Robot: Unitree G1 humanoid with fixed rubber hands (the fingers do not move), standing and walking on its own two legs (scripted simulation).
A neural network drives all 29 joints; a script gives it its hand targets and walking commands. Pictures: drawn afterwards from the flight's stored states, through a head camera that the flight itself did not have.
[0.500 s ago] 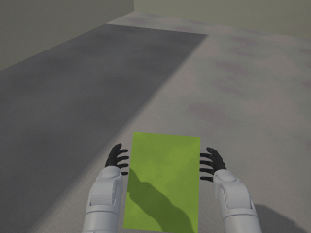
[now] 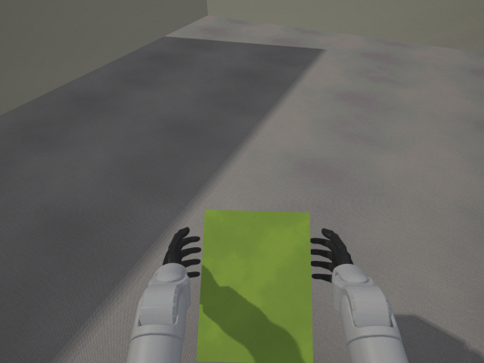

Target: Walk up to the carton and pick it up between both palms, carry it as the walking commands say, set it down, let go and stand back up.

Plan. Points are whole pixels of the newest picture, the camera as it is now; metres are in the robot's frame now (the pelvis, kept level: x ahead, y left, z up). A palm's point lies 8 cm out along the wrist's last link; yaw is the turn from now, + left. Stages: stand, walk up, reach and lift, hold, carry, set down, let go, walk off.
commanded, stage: carry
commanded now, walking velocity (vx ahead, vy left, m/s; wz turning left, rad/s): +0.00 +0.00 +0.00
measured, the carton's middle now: (253, 277) +0.34 -0.01 -0.09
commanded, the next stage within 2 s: hold in 1.32 s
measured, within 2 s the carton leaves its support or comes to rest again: neither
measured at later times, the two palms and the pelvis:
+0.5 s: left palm (166, 250) +0.34 +0.15 +0.02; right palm (321, 245) +0.33 -0.13 +0.03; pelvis +0.05 +0.02 +0.00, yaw +0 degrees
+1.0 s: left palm (164, 241) +0.36 +0.16 +0.01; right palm (313, 239) +0.35 -0.12 +0.02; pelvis +0.07 +0.03 -0.01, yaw -1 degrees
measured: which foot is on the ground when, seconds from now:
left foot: down 0.00-1.00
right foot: down 0.00-1.00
